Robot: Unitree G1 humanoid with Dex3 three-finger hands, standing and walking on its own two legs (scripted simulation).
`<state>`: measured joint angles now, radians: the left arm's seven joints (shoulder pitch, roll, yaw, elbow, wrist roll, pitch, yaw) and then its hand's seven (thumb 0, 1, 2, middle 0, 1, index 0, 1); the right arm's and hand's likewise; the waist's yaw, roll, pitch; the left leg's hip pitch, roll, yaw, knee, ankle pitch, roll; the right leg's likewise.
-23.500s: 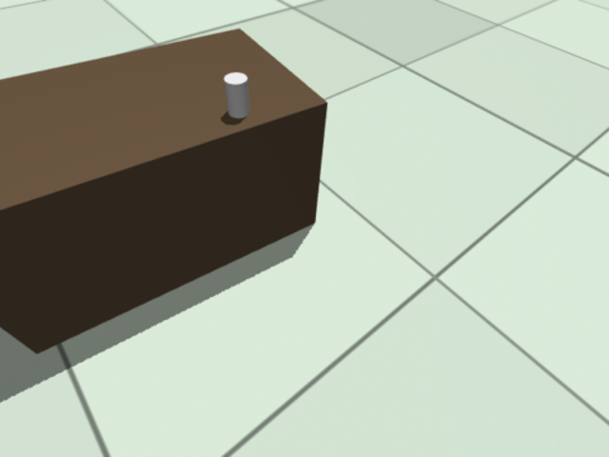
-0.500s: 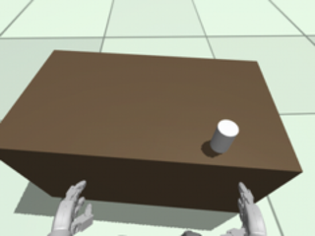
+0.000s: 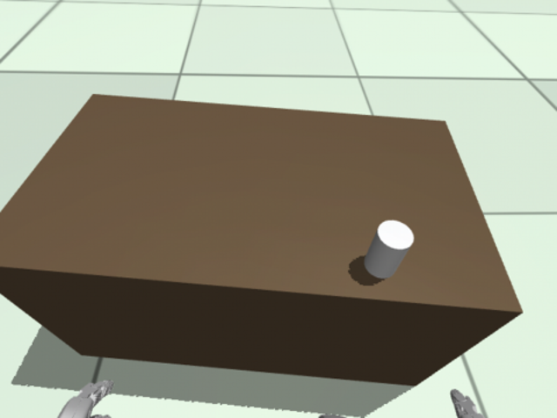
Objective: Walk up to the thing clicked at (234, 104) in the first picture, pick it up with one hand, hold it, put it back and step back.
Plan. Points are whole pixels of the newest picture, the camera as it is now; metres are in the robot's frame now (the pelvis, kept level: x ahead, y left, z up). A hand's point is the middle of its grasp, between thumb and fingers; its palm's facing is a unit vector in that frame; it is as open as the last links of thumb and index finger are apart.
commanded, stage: home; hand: right
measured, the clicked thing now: (387, 250) +0.44 -0.21 -0.09
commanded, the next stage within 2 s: stand in 1.76 s
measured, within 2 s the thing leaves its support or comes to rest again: neither
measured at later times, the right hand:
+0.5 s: hand out of the picture +0.02 -0.26 -0.12, palm faces -0.05 +0.93 -0.36, open 17.3 cm
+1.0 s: hand out of the picture +0.04 -0.25 -0.12, palm faces -0.05 +0.93 -0.35, open 17.3 cm
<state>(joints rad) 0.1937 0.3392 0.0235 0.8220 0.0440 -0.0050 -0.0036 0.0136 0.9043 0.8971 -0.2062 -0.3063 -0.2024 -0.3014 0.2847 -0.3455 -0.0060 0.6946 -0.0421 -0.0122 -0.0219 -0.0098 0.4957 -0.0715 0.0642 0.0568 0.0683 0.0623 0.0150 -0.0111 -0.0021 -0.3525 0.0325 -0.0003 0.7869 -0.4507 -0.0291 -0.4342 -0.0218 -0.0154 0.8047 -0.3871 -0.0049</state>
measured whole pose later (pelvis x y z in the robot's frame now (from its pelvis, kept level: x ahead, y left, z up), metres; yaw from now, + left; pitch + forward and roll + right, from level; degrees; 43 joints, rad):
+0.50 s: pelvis -0.02 -0.01 +0.03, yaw +0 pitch -3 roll +0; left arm 0.14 0.34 0.01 1.11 0.02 0.00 -0.02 0.01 0.91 0.90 -0.21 -0.31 -0.20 -0.30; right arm 0.22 -0.35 0.03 1.06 -0.02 -0.02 -0.01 -0.01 0.51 -0.06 0.06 0.05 0.06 0.06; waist 0.00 -0.01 0.04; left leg -0.13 0.05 0.00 0.43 -0.24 -0.04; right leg -0.20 0.00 -0.02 0.43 -0.17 -0.01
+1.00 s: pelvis -0.01 +0.01 +0.04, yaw +0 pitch -2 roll +0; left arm 0.12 0.35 0.00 1.18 0.01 -0.01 -0.01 0.01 0.91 0.90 -0.20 -0.31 -0.20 -0.30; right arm 0.16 -0.35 0.03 1.12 -0.01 -0.02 0.00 0.00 0.51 -0.06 0.06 0.05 0.06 0.06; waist 0.00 -0.01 0.05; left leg -0.10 0.03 0.01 0.36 -0.21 -0.02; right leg -0.17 -0.02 -0.01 0.35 -0.14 0.01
